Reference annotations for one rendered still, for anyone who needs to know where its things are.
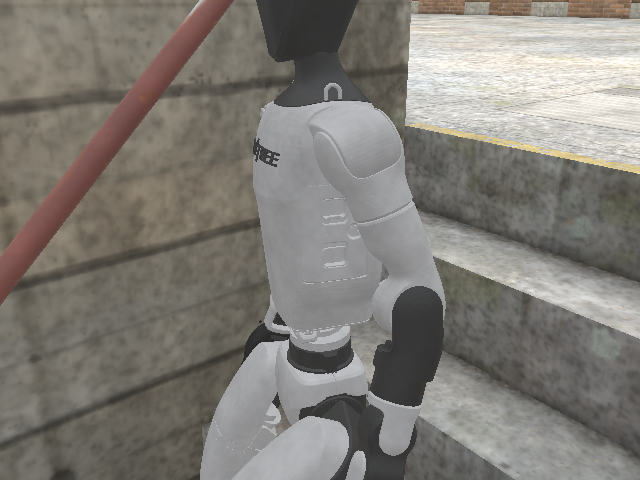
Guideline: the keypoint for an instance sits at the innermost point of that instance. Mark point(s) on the robot torso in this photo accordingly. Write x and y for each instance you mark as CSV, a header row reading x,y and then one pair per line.
x,y
321,275

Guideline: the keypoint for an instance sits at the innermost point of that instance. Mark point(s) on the robot left upper arm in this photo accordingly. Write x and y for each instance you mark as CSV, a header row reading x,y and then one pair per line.
x,y
360,153

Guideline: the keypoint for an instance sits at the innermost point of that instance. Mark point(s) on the robot right upper arm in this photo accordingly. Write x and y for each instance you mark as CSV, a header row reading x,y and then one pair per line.
x,y
263,109

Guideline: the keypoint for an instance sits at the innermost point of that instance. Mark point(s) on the robot left forearm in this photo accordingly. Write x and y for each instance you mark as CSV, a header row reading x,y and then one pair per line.
x,y
386,428

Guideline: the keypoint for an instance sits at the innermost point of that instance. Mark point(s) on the right robot hand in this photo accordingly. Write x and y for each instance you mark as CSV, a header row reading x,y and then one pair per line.
x,y
262,334

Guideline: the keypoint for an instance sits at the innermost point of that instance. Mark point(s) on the robot right forearm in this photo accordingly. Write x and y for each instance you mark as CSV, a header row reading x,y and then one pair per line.
x,y
274,322

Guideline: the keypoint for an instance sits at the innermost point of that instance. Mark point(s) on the robot right thigh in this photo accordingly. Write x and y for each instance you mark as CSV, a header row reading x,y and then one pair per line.
x,y
244,420

